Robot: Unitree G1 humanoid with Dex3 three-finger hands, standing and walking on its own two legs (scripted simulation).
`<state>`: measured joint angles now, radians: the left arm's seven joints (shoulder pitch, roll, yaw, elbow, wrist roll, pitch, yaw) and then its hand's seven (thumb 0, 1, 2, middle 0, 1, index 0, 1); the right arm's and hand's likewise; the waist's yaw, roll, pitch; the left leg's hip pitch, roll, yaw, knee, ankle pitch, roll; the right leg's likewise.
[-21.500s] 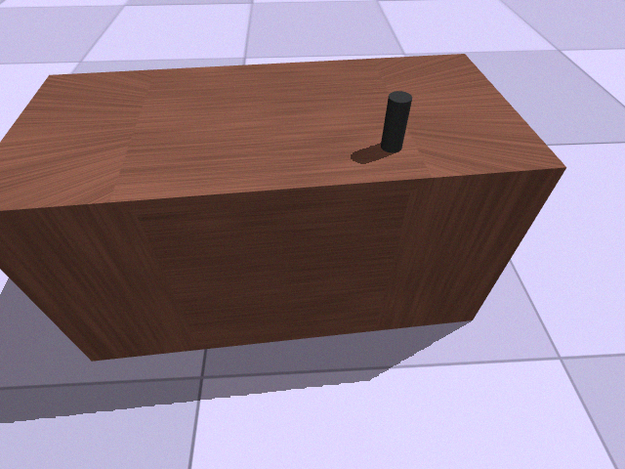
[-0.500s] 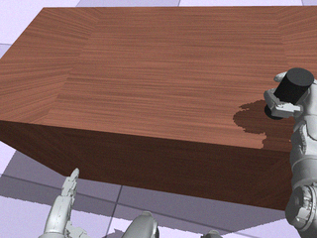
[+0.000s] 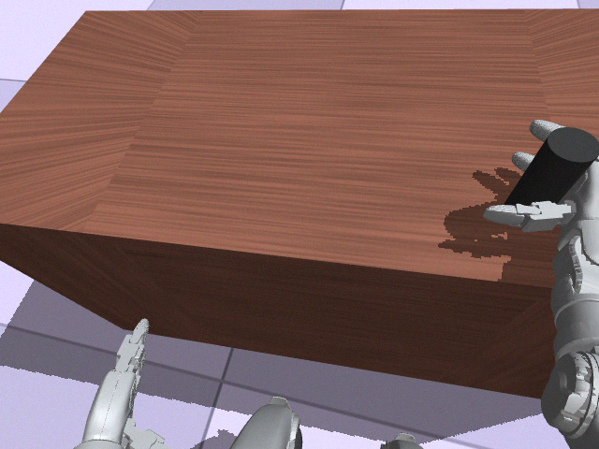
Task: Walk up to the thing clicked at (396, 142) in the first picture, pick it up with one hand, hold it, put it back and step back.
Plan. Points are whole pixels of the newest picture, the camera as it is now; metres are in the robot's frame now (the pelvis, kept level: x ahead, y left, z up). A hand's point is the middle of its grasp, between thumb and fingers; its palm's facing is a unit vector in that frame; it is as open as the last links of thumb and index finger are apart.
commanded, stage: withdraw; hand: right
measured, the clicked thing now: (545, 181) +0.48 -0.22 +0.06
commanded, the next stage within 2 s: rise in 0.32 s
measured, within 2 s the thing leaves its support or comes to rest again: neither
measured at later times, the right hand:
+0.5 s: hand out of the picture +0.48 -0.28 +0.18, palm faces +0.19 +0.98 -0.08, open 17.2 cm
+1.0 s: hand out of the picture +0.36 -0.34 +0.15, palm faces +0.40 +0.83 -0.37, open 17.6 cm
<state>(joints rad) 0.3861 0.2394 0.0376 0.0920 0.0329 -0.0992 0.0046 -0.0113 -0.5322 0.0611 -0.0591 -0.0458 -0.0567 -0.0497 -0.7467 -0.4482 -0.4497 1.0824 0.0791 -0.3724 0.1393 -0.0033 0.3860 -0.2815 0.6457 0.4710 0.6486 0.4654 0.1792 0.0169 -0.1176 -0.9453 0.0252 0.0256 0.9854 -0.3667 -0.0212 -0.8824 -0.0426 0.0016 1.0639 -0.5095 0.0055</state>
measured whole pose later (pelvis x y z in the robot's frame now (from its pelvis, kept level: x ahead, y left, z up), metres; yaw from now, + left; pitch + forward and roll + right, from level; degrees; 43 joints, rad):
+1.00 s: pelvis +0.04 -0.01 +0.06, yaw +0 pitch +6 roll +1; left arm 0.35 0.26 0.05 0.39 -0.05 -0.05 0.01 -0.01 -0.52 0.07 -0.05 -0.04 -0.05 -0.04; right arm -0.20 -0.51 -0.36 0.50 0.04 0.01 0.00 -0.01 0.59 -0.04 0.06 0.06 0.06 0.05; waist -0.01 -0.05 -0.09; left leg -0.41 0.03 0.03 0.56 -0.26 -0.03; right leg -0.35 -0.03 -0.01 0.62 -0.38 0.00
